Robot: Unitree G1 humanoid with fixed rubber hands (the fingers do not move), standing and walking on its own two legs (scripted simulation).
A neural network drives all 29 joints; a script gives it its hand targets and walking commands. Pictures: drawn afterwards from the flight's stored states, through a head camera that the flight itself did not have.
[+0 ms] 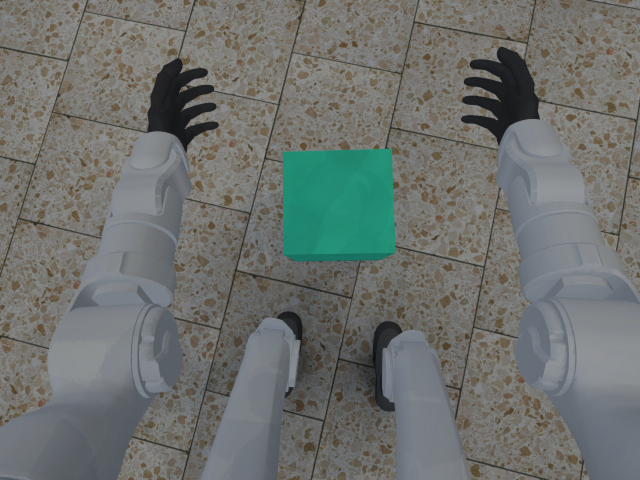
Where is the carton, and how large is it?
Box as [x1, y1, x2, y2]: [283, 149, 395, 260]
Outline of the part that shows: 391,149 283,152 283,254 295,260 357,260 381,259 395,252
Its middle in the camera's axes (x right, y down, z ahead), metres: +0.04 -0.05 +0.86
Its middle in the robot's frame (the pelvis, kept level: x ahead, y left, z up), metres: +0.48 +0.03 -0.51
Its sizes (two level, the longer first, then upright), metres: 0.210 0.200 0.250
